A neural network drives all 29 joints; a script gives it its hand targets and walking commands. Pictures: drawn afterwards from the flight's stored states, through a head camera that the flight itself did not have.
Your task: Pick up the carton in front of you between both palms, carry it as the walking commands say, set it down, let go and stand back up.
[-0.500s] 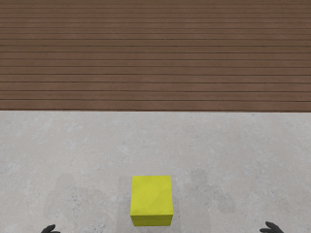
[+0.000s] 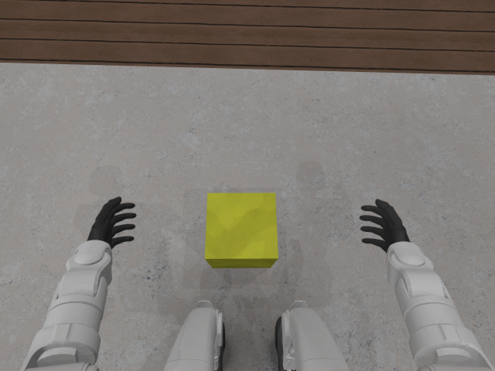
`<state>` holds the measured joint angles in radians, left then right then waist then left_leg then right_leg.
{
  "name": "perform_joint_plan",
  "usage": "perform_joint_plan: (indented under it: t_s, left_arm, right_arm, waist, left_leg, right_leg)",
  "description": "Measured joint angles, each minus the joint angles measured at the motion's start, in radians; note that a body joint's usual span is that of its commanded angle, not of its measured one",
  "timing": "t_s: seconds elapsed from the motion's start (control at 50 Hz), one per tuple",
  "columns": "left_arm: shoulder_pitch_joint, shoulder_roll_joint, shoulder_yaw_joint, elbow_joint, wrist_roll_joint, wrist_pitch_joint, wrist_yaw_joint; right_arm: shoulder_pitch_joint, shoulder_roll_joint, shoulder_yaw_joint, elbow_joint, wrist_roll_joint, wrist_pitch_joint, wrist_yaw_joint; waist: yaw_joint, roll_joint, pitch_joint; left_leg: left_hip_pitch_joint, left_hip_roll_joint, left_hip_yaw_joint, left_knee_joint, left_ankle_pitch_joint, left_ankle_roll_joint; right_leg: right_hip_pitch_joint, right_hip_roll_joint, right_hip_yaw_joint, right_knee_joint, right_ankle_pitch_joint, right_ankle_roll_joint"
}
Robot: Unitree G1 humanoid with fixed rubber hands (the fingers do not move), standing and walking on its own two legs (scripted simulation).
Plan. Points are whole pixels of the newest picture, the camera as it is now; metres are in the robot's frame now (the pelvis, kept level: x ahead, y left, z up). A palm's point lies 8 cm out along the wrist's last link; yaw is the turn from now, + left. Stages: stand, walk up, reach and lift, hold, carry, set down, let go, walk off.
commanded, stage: reach and lift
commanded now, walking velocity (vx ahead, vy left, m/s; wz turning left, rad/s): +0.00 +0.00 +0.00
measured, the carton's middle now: (241, 233) +0.43 +0.02 -0.58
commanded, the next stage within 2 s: none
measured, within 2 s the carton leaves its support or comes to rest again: neither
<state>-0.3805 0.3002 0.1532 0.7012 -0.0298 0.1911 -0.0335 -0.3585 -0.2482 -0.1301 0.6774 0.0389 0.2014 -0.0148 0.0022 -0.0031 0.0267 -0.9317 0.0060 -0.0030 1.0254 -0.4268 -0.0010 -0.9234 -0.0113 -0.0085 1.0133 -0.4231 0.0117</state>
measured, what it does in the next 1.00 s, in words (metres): lowers itself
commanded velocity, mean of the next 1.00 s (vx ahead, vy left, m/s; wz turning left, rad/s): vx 0.00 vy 0.00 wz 0.00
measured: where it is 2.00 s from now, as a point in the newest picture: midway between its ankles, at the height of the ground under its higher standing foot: (250, 363)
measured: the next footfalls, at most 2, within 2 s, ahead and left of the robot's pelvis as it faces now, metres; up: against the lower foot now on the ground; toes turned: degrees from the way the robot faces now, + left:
none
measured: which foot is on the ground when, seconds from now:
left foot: down 0.00-1.00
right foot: down 0.00-1.00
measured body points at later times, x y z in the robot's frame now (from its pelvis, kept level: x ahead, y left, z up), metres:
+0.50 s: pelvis -0.07 +0.00 -0.07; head +0.24 +0.01 +0.26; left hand +0.47 +0.22 -0.17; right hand +0.46 -0.17 -0.17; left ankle +0.03 +0.12 -0.67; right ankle +0.03 -0.13 -0.67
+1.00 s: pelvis -0.07 +0.00 -0.26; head +0.27 +0.01 +0.03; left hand +0.44 +0.22 -0.42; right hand +0.44 -0.17 -0.42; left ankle +0.03 +0.12 -0.67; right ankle +0.03 -0.13 -0.67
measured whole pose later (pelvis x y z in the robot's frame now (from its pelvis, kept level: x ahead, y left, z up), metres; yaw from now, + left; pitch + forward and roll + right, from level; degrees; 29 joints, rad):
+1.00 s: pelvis -0.07 +0.00 -0.26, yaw -1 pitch +47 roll -1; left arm -1.12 0.36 0.15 0.91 -0.19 0.04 0.08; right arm -1.12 -0.26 -0.12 0.87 0.18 0.06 -0.16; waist 0.02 -0.02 0.06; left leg -2.21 0.00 -0.03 1.92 -0.54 -0.01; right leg -2.19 0.02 0.01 1.92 -0.55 0.03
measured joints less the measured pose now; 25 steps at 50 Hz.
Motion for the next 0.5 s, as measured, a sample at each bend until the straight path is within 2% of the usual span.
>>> perform_joint_plan:
  t_s: [0.2,0.34,0.42,0.5]
  left_arm:
    - [-0.407,0.013,0.053,0.143,-0.034,-0.012,0.020]
    - [-0.711,0.038,0.090,0.271,-0.024,-0.007,0.016]
    - [-0.808,0.030,0.122,0.298,0.011,-0.020,0.016]
    - [-0.816,0.004,0.160,0.308,0.049,-0.054,0.019]
  right_arm:
    - [-0.407,0.008,-0.048,0.109,0.032,-0.005,-0.034]
    - [-0.704,0.013,-0.103,0.218,0.020,0.009,-0.058]
    - [-0.797,0.028,-0.146,0.240,-0.020,-0.003,-0.070]
    - [-0.800,0.048,-0.180,0.245,-0.063,-0.039,-0.068]
  waist:
    - [0.003,-0.002,-0.007]
    - [0.004,-0.010,0.006]
    - [0.004,-0.008,0.002]
    - [0.008,-0.003,-0.030]
  left_leg:
    - [-0.349,-0.001,0.004,0.098,0.069,0.003]
    - [-0.534,0.000,-0.002,0.153,0.104,0.002]
    - [-0.612,-0.002,-0.005,0.166,0.111,0.001]
    - [-0.670,-0.004,-0.003,0.167,0.109,0.003]
  right_leg:
    - [-0.351,0.000,0.007,0.100,0.070,0.004]
    - [-0.533,0.002,0.002,0.151,0.105,0.002]
    - [-0.609,0.001,0.000,0.164,0.111,0.002]
    - [-0.668,-0.002,0.002,0.166,0.107,0.003]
